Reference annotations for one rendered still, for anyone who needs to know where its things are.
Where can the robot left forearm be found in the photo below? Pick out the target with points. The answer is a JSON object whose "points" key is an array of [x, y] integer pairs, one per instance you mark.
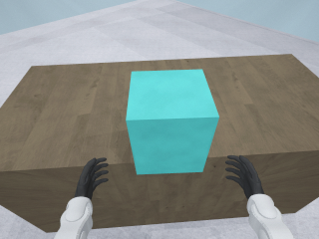
{"points": [[76, 222]]}

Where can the robot left hand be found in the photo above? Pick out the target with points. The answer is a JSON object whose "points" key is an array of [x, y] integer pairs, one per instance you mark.
{"points": [[87, 182]]}

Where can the carton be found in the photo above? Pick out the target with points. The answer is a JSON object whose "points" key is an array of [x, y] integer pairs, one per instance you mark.
{"points": [[171, 120]]}

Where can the robot right hand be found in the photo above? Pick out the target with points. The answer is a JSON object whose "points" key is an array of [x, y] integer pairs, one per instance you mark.
{"points": [[249, 180]]}

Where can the robot right forearm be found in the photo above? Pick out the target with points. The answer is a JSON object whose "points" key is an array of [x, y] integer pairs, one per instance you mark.
{"points": [[265, 219]]}

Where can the pedestal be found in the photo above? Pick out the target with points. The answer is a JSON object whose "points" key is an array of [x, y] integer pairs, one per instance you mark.
{"points": [[59, 117]]}

